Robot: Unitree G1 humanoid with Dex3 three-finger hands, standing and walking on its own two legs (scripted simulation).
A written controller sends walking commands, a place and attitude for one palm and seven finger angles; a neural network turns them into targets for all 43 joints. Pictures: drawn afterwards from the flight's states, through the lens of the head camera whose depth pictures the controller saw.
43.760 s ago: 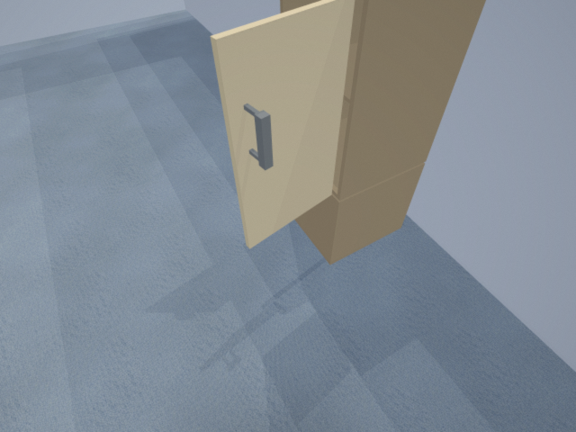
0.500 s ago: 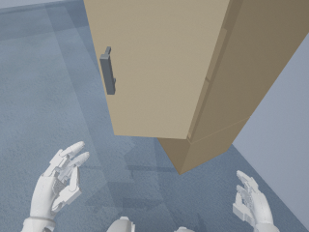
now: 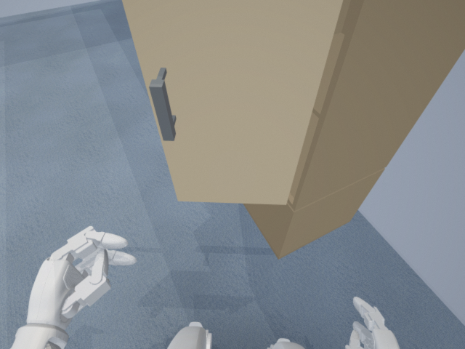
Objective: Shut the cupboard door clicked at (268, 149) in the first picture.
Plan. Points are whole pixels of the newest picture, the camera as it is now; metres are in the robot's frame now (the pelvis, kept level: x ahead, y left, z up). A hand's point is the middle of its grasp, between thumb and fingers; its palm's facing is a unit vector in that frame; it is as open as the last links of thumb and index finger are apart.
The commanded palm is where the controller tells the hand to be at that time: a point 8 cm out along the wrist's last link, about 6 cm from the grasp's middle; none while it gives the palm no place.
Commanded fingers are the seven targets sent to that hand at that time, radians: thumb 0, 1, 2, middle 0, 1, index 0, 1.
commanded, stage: raise the hand and make a fist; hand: left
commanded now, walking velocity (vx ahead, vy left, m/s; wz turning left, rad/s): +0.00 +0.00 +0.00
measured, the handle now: (166, 105) +0.53 +0.17 +0.12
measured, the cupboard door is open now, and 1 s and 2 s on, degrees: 60 60 60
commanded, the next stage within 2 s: bring the fist close to the handle in 1.10 s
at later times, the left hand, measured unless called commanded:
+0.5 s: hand (89, 266) +0.22 +0.21 +0.11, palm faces +0.01 -1.00 -0.03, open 3.1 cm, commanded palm +0.19 +0.26 +0.11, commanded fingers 0.00 0.90 0.90 -1.30 -1.50 -1.30 -1.50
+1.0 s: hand (101, 249) +0.23 +0.19 +0.12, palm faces +0.01 -1.00 -0.04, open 3.1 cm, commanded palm +0.21 +0.25 +0.13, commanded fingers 0.00 0.90 0.90 -1.30 -1.50 -1.30 -1.50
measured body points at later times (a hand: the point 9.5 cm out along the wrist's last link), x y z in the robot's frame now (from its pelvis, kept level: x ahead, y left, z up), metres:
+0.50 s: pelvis +0.00 +0.02 +0.02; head +0.02 +0.03 +0.47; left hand +0.21 +0.26 +0.11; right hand +0.20 -0.18 -0.03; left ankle +0.05 +0.12 -0.66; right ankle +0.01 -0.11 -0.66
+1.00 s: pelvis +0.01 +0.00 +0.03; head +0.02 +0.00 +0.48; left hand +0.23 +0.25 +0.13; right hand +0.18 -0.23 -0.04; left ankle +0.05 +0.12 -0.66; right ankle +0.01 -0.11 -0.66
